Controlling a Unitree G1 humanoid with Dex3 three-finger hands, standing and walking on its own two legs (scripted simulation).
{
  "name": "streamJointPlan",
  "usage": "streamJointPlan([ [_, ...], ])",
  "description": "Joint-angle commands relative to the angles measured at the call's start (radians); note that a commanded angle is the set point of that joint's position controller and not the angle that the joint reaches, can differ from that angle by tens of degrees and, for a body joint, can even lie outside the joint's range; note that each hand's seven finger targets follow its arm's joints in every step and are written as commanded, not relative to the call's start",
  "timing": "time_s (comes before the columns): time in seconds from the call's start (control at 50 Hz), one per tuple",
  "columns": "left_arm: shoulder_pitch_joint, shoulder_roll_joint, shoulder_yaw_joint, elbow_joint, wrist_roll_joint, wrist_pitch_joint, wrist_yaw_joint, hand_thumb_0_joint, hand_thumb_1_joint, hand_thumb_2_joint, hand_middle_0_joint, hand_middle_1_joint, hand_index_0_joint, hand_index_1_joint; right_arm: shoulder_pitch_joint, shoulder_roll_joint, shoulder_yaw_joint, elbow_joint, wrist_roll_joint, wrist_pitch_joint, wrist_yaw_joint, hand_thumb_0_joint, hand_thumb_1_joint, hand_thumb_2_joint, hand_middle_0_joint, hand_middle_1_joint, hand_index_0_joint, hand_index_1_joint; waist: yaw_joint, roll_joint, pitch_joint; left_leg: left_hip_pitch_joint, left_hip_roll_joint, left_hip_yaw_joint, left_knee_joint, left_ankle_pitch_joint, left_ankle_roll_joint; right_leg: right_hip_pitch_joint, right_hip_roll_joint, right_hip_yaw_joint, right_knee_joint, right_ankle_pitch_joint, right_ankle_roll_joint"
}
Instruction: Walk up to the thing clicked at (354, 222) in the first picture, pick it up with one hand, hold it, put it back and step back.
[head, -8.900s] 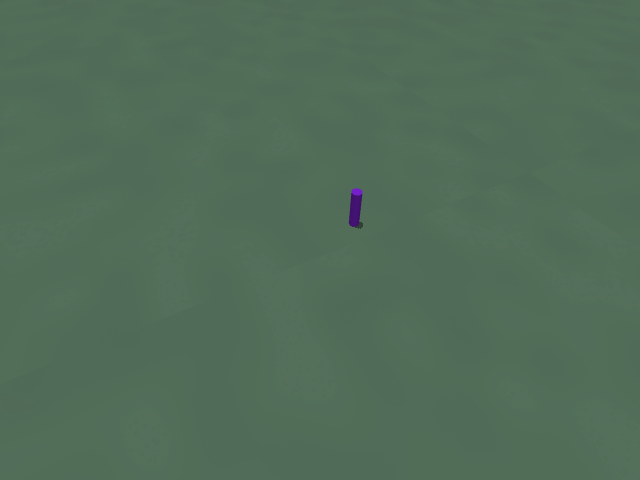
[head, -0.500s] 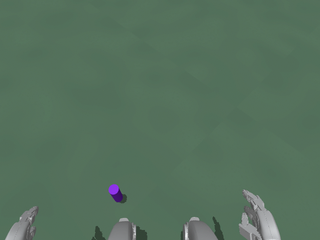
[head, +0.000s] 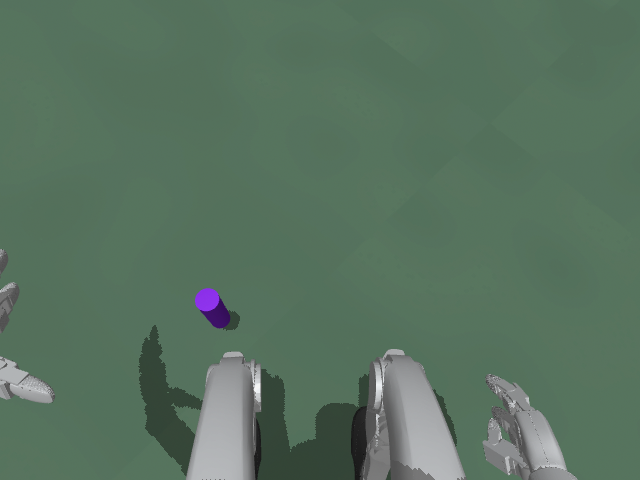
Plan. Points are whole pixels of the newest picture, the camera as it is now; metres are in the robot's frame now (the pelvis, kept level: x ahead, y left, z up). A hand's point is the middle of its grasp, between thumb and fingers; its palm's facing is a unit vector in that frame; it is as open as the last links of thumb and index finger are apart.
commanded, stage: go down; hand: left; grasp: from the side
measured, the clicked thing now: (214, 310) +0.41 +0.21 -0.45
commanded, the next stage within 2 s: approach in 1.42 s
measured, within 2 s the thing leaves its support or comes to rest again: neither
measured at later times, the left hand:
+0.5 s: hand (33, 310) +0.33 +0.37 -0.11, palm faces +0.10 -0.98 -0.15, open 17.3 cm
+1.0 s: hand (38, 300) +0.35 +0.38 -0.13, palm faces +0.09 -0.99 -0.12, open 17.4 cm
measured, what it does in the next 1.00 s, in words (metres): lowers itself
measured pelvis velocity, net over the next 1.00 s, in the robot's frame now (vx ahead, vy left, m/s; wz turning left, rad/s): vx -0.03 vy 0.00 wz -0.04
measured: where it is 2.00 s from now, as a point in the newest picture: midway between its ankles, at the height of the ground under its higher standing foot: outside the picture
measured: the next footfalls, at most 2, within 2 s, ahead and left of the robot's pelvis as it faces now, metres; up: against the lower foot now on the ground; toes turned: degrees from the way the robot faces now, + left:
none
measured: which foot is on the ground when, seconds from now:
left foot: down 0.00-1.00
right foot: down 0.00-1.00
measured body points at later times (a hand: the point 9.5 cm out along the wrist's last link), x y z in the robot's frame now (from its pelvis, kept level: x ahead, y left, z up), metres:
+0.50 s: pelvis -0.02 +0.00 -0.08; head +0.17 +0.05 +0.32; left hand +0.32 +0.42 -0.10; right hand +0.15 -0.28 -0.18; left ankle +0.06 +0.13 -0.51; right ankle +0.07 -0.14 -0.51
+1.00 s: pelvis -0.03 +0.00 -0.13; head +0.17 +0.05 +0.27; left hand +0.34 +0.44 -0.12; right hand +0.13 -0.28 -0.22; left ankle +0.06 +0.13 -0.51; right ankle +0.07 -0.14 -0.51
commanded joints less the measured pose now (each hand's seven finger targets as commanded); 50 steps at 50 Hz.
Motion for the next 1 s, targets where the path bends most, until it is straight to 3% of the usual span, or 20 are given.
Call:
streamJointPlan([
  [0.0, -0.195, 0.367, 0.116, -0.128, -0.042, -0.104, -0.045, 0.0, -0.52, 0.084, -0.061, -0.112, -0.061, -0.107, 0.043, -0.209, -0.078, -0.094, 0.002, -0.038, -0.014, 0.0, -0.88, -0.895, 0.2, 0.3, 0.2, 0.3, 0.03, 0.171, -0.448, 0.286, -0.028, -0.021, -0.234, 0.036, 0.028, 0.149, 0.04, 0.023, -0.147, 0.049, -0.048],
  [0.06, -0.198, 0.399, 0.142, -0.081, -0.049, -0.114, -0.077, 0.0, -0.537, 0.069, -0.062, -0.099, -0.06, -0.096, 0.06, -0.22, -0.069, -0.081, -0.001, -0.038, -0.015, 0.0, -0.893, -0.899, 0.2, 0.3, 0.2, 0.3, 0.026, 0.161, -0.499, 0.271, -0.033, -0.014, -0.18, 0.112, 0.027, 0.148, 0.04, 0.013, -0.109, 0.1, -0.051],
  [0.16, -0.231, 0.445, 0.175, -0.056, -0.064, -0.13, -0.117, 0.0, -0.51, 0.074, -0.059, -0.086, -0.056, -0.084, 0.052, -0.235, -0.06, -0.066, -0.003, -0.032, -0.012, 0.0, -0.889, -0.898, 0.2, 0.3, 0.2, 0.3, 0.035, 0.178, -0.508, 0.223, -0.032, -0.013, -0.136, 0.106, 0.027, 0.095, 0.043, 0.003, -0.052, 0.09, -0.054],
  [0.18, -0.25, 0.48, 0.199, -0.078, -0.068, -0.132, -0.124, 0.0, -0.509, 0.067, -0.06, -0.082, -0.056, -0.081, 0.056, -0.235, -0.056, -0.065, -0.003, -0.031, -0.012, 0.0, -0.895, -0.9, 0.2, 0.3, 0.2, 0.3, 0.04, 0.188, -0.53, 0.218, -0.033, -0.01, -0.119, 0.115, 0.028, 0.101, 0.042, 0.005, -0.041, 0.098, -0.054],
  [0.22, -0.241, 0.495, 0.207, -0.065, -0.072, -0.129, -0.134, 0.0, -0.512, 0.064, -0.058, -0.072, -0.052, -0.073, 0.057, -0.24, -0.052, -0.06, -0.004, -0.03, -0.011, 0.0, -0.9, -0.902, 0.2, 0.3, 0.2, 0.3, 0.049, 0.188, -0.563, 0.222, -0.034, -0.005, -0.095, 0.17, 0.026, 0.106, 0.044, 0.002, -0.018, 0.134, -0.056],
  [0.26, -0.244, 0.49, 0.209, -0.045, -0.077, -0.127, -0.152, 0.0, -0.519, 0.077, -0.055, -0.076, -0.047, -0.078, 0.057, -0.244, -0.051, -0.053, -0.006, -0.028, -0.012, 0.0, -0.903, -0.903, 0.2, 0.3, 0.2, 0.3, 0.038, 0.194, -0.553, 0.213, -0.034, -0.004, -0.068, 0.199, 0.028, 0.076, 0.044, -0.001, -0.001, 0.148, -0.058],
  [0.44, -0.365, 0.549, 0.223, -0.055, -0.084, -0.132, -0.193, 0.0, -0.511, 0.054, -0.052, -0.056, -0.046, -0.057, 0.054, -0.265, -0.046, -0.038, -0.011, -0.028, -0.009, 0.0, -0.91, -0.904, 0.2, 0.3, 0.2, 0.3, 0.017, 0.219, -0.512, 0.134, -0.026, -0.019, -0.024, 0.073, 0.029, -0.023, 0.046, -0.017, 0.067, 0.07, -0.055],
  [0.46, -0.346, 0.562, 0.242, -0.041, -0.088, -0.131, -0.193, 0.0, -0.512, 0.054, -0.051, -0.048, -0.042, -0.051, 0.05, -0.267, -0.045, -0.042, -0.012, -0.028, -0.01, 0.0, -0.912, -0.906, 0.199, 0.3, 0.2, 0.3, 0.032, 0.199, -0.54, 0.132, -0.028, -0.015, -0.011, 0.095, 0.029, -0.01, 0.047, -0.017, 0.074, 0.084, -0.054],
  [0.5, -0.366, 0.553, 0.233, -0.031, -0.089, -0.131, -0.202, 0.0, -0.53, 0.048, -0.052, -0.049, -0.044, -0.052, 0.052, -0.269, -0.041, -0.038, -0.014, -0.029, -0.008, 0.0, -0.918, -0.907, 0.199, 0.3, 0.2, 0.3, 0.023, 0.219, -0.541, 0.135, -0.029, -0.017, 0.005, 0.124, 0.026, -0.033, 0.045, -0.021, 0.097, 0.104, -0.057],
  [0.52, -0.375, 0.576, 0.244, -0.038, -0.089, -0.132, -0.205, 0.0, -0.513, 0.063, -0.048, -0.053, -0.039, -0.056, 0.048, -0.269, -0.039, -0.04, -0.013, -0.03, -0.008, 0.0, -0.916, -0.907, 0.199, 0.299, 0.2, 0.299, 0.025, 0.211, -0.53, 0.114, -0.027, -0.024, 0.002, 0.096, 0.027, -0.049, 0.046, -0.025, 0.106, 0.082, -0.056],
  [0.58, -0.372, 0.567, 0.238, -0.01, -0.092, -0.129, -0.216, 0.0, -0.53, 0.062, -0.049, -0.054, -0.04, -0.058, 0.045, -0.271, -0.037, -0.036, -0.017, -0.029, -0.008, 0.0, -0.915, -0.907, 0.199, 0.3, 0.2, 0.3, 0.026, 0.2, -0.524, 0.085, -0.031, -0.005, 0.032, 0.085, 0.032, -0.043, 0.047, -0.019, 0.105, 0.075, -0.054],
  [0.62, -0.409, 0.588, 0.24, -0.027, -0.093, -0.131, -0.221, 0.0, -0.504, 0.063, -0.047, -0.054, -0.039, -0.056, 0.047, -0.275, -0.035, -0.035, -0.017, -0.029, -0.006, 0.0, -0.911, -0.906, 0.199, 0.3, 0.2, 0.3, 0.018, 0.215, -0.514, 0.074, -0.027, -0.012, 0.034, 0.052, 0.033, -0.067, 0.047, -0.024, 0.119, 0.055, -0.053],
  [0.68, -0.422, 0.627, 0.258, -0.029, -0.097, -0.129, -0.223, 0.0, -0.513, 0.061, -0.049, -0.053, -0.04, -0.056, 0.045, -0.279, -0.03, -0.039, -0.015, -0.029, -0.003, 0.0, -0.911, -0.906, 0.199, 0.3, 0.2, 0.3, 0.03, 0.219, -0.517, 0.048, -0.027, -0.015, 0.04, 0.022, 0.034, -0.076, 0.049, -0.027, 0.137, 0.032, -0.052],
  [0.78, -0.417, 0.625, 0.258, -0.024, -0.102, -0.123, -0.237, 0.0, -0.542, 0.068, -0.048, -0.058, -0.037, -0.065, 0.055, -0.283, -0.029, -0.038, -0.015, -0.032, -0.003, 0.0, -0.92, -0.908, 0.199, 0.3, 0.199, 0.3, 0.022, 0.204, -0.551, 0.043, -0.035, 0.001, 0.089, 0.102, 0.033, -0.075, 0.048, -0.026, 0.154, 0.083, -0.055],
  [0.84, -0.429, 0.619, 0.255, -0.022, -0.101, -0.119, -0.241, 0.0, -0.531, 0.074, -0.047, -0.067, -0.039, -0.07, 0.055, -0.291, -0.03, -0.031, -0.015, -0.03, -0.003, 0.0, -0.917, -0.908, 0.199, 0.3, 0.2, 0.3, 0.024, 0.25, -0.532, 0.07, -0.031, -0.018, 0.075, 0.087, 0.028, -0.128, 0.047, -0.035, 0.18, 0.079, -0.059],
  [0.88, -0.458, 0.619, 0.253, -0.035, -0.103, -0.12, -0.243, 0.0, -0.536, 0.07, -0.046, -0.062, -0.038, -0.067, 0.063, -0.293, -0.033, -0.029, -0.014, -0.029, -0.001, 0.0, -0.915, -0.907, 0.199, 0.3, 0.2, 0.3, 0.01, 0.245, -0.529, 0.061, -0.029, -0.026, 0.078, 0.052, 0.029, -0.146, 0.046, -0.04, 0.186, 0.057, -0.056],
  [0.92, -0.437, 0.643, 0.271, -0.024, -0.103, -0.12, -0.24, 0.0, -0.541, 0.067, -0.046, -0.058, -0.037, -0.063, 0.06, -0.289, -0.025, -0.034, -0.014, -0.028, 0.0, 0.0, -0.918, -0.908, 0.199, 0.3, 0.199, 0.3, 0.02, 0.218, -0.54, 0.03, -0.036, -0.012, 0.096, 0.063, 0.034, -0.109, 0.045, -0.036, 0.179, 0.058, -0.053],
  [0.98, -0.454, 0.635, 0.261, -0.033, -0.108, -0.122, -0.242, 0.0, -0.549, 0.072, -0.049, -0.064, -0.039, -0.07, 0.054, -0.287, -0.028, -0.04, -0.014, -0.028, 0.002, 0.0, -0.918, -0.908, 0.199, 0.3, 0.199, 0.3, 0.015, 0.207, -0.518, -0.009, -0.037, -0.003, 0.102, 0.03, 0.039, -0.116, 0.048, -0.033, 0.174, 0.029, -0.052],
])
